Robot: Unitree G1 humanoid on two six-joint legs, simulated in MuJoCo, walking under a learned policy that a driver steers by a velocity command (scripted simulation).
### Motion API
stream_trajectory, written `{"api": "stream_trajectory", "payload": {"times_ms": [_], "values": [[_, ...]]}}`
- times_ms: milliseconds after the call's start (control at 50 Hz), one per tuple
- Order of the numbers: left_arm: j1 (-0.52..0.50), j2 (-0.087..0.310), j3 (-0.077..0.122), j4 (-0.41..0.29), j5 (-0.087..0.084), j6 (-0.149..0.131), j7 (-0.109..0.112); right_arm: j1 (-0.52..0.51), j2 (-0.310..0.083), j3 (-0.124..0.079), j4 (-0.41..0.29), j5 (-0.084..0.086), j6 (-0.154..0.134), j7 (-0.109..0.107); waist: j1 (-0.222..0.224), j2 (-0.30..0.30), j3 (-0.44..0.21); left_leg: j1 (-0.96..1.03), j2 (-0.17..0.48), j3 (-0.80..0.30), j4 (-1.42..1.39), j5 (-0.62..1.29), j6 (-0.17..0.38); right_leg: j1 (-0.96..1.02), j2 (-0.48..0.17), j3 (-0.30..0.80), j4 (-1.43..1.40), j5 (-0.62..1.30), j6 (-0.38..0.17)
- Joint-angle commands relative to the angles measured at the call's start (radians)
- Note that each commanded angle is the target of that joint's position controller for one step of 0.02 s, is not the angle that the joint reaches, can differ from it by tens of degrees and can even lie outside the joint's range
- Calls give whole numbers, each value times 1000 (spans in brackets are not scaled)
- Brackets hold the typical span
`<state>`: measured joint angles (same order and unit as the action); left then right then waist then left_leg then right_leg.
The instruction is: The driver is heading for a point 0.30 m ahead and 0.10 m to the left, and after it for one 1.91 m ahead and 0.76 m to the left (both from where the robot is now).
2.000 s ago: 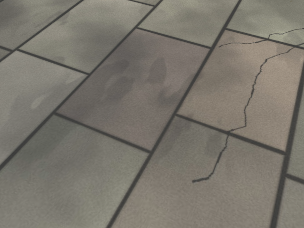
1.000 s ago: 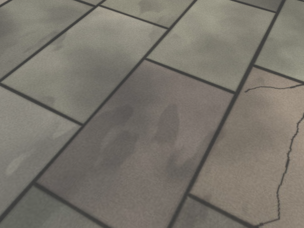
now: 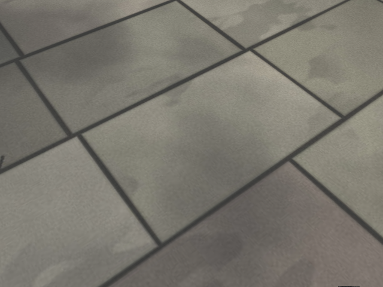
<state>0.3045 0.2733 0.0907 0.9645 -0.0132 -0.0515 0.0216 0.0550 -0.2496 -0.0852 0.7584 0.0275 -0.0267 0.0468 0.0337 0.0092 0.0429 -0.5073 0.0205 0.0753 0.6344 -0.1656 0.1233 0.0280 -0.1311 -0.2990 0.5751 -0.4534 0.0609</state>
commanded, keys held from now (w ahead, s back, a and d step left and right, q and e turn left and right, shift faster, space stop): w+q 0.14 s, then q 0.60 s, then no key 0.26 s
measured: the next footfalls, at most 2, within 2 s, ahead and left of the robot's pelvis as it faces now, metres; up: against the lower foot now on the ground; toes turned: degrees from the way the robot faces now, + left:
right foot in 0.46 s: +0.43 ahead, -0.04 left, +0.00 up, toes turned +21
left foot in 0.90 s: +0.24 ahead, +0.16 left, +0.00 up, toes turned +32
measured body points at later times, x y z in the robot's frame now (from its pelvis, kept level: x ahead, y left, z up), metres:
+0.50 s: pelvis +0.24 +0.01 +0.01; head +0.28 +0.02 +0.45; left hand +0.38 +0.31 -0.07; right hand +0.40 -0.26 -0.10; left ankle +0.11 +0.08 -0.69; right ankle +0.39 -0.06 -0.72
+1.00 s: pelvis +0.26 +0.05 +0.02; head +0.26 +0.09 +0.47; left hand +0.22 +0.36 -0.10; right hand +0.52 -0.11 -0.06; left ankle +0.21 +0.13 -0.71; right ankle +0.36 -0.07 -0.67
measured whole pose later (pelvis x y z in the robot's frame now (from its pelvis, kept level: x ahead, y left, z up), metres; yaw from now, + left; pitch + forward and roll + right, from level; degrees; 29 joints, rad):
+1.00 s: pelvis +0.26 +0.05 +0.02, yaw +32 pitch +1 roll -2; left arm 0.13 0.32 0.07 0.82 0.00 0.02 0.01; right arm 0.21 -0.26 -0.05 0.68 -0.03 0.03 -0.01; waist 0.01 -0.04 0.03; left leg -0.28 0.01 -0.01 0.53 -0.27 0.03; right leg -0.49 -0.05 -0.05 0.89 -0.43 0.04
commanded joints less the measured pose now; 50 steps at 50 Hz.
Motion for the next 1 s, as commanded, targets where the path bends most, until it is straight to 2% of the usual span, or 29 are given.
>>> {"api": "stream_trajectory", "payload": {"times_ms": [20,40,60,80,100,120,180,220,280,360,420,440,460,480,500,520,540,560,600,640,720,800,860,880,900,920,940,960,1000], "values": [[9,22,-22,-156,20,-56,-10,346,-347,-98,8,-3,-13,-19,-85,286,-381,891,317,-886,-300,-191,329,-737,158,254,815,-167,-21],[-132,115,-4,-174,-26,-90,-21,361,-249,-70,6,-11,-27,-9,-155,114,-336,871,313,-852,-381,-180,269,-850,115,376,859,-105,-49],[-173,121,-2,-189,-41,-106,-24,325,-206,-57,10,-13,-39,-9,-135,93,-224,774,282,-702,-366,-104,228,-894,75,364,807,-11,-78],[-164,114,-2,-168,-19,-108,-14,245,-171,-45,-9,-9,-45,-11,-87,4,-162,621,236,-579,-356,-3,191,-826,26,372,724,71,-83],[-151,127,9,-158,4,-100,-8,180,-137,-35,-26,-12,-46,-15,-48,8,-129,493,200,-490,-364,88,170,-742,-2,376,638,117,-77],[-135,130,14,-156,8,-85,-11,154,-121,-27,-39,-20,-46,-20,-23,25,-119,419,176,-451,-387,133,163,-677,-17,381,600,146,-71],[-165,102,13,-178,26,-54,-5,176,-164,-35,-40,-18,-52,-41,-8,13,-82,325,145,-361,-396,422,165,-645,13,350,470,206,-24],[-225,82,6,-204,34,-47,-1,204,-185,-41,-34,-18,-43,-58,-18,23,-68,295,109,-294,-362,591,138,-644,52,330,340,291,-1],[-307,53,-9,-233,25,-45,-12,234,-180,-42,-32,-9,-18,-73,-52,76,-85,269,55,-255,-315,564,75,-567,115,318,119,465,-8],[-374,77,-8,-271,17,-41,-28,263,-174,-42,-29,-6,7,-85,-78,103,-95,322,76,-353,-245,422,41,-526,159,346,-28,510,-19],[-316,126,6,-265,23,-55,-32,219,-164,-39,-55,-9,15,-96,-44,124,-111,394,87,-457,-132,384,28,-474,158,378,-107,434,-49],[-258,134,10,-253,30,-64,-30,184,-155,-35,-72,-6,16,-96,-6,118,-131,384,49,-451,-54,366,3,-384,147,361,-186,519,-70],[-186,177,18,-250,51,-69,-23,175,-113,-20,-101,-18,12,-92,15,51,-228,305,-18,-411,121,259,-37,-173,29,439,-164,776,-125],[-143,212,18,-256,71,-60,-14,327,-54,-5,-99,-33,10,-89,-47,-179,-343,76,-150,-308,389,-387,-100,127,-222,676,-92,1232,-267],[-107,197,21,-243,44,-38,-18,450,-128,-10,-95,-11,11,-81,-71,-325,-459,-66,-141,-271,599,-599,-134,224,-381,938,-127,1055,-404],[-160,129,4,-277,26,-25,-16,404,-215,-35,-71,0,27,-81,-50,-180,-377,-119,-81,-275,694,-509,-168,136,-319,873,-164,818,-378],[-196,92,-9,-288,27,-9,-11,301,-235,-43,-87,0,48,-85,-31,-113,-276,-148,-53,-227,713,-430,-190,35,-249,729,-184,667,-325],[-233,80,-18,-292,32,6,-8,262,-225,-45,-93,-3,70,-90,-38,-82,-206,-136,-26,-207,695,-381,-202,-82,-195,642,-219,553,-299],[-273,109,-12,-285,43,22,-2,255,-173,-37,-110,-2,91,-90,-62,-129,-119,-48,-1,-155,614,-308,-201,-272,-114,505,-293,426,-274],[-268,119,-6,-279,46,24,3,254,-129,-26,-122,-2,89,-91,-57,-155,-123,-15,2,-116,517,-285,-200,-279,-101,432,-319,447,-289],[-258,153,7,-273,34,32,13,188,-121,-13,-159,-13,80,-82,-32,-144,-177,33,48,-102,341,-220,-184,-221,-166,389,-327,474,-319],[-248,178,13,-259,18,48,4,179,-131,-11,-161,-18,80,-62,-28,-157,-165,145,27,-60,172,-202,-148,-245,-171,350,-325,379,-303],[-246,172,7,-235,-9,59,-5,251,-128,-15,-123,-26,78,-48,-73,-142,-156,310,-18,-17,-101,-81,-89,-289,-149,316,-244,313,-241],[-198,140,-2,-209,-14,61,-11,271,-148,-20,-115,-31,78,-49,-75,-105,-143,395,-6,-63,-205,-17,-55,-354,-115,279,-179,247,-171],[-172,59,-27,-216,16,58,-25,272,-223,-33,-128,-39,79,-62,-36,135,-143,488,207,-354,-309,132,16,-504,-9,165,67,65,-62],[-211,79,-20,-251,33,50,-21,205,-285,-37,-163,-54,75,-66,-36,271,-93,377,376,-531,-343,217,180,-642,98,188,228,-169,-8],[-269,139,-1,-256,22,52,-10,193,-252,-31,-163,-76,54,-63,-77,191,-97,292,348,-490,-357,158,203,-604,76,285,380,-144,-11],[-244,145,7,-242,8,58,-7,145,-219,-19,-153,-73,35,-61,-44,174,-83,280,284,-403,-354,129,153,-600,72,308,429,-73,-18],[-181,136,13,-190,21,71,4,74,-158,0,-146,-47,15,-62,-14,156,-87,295,210,-300,-331,178,79,-586,67,317,458,40,-5]]}}
Over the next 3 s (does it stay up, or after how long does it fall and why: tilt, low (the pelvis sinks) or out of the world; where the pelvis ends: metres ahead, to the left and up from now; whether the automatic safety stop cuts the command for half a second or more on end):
stays up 0.38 0.07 0.03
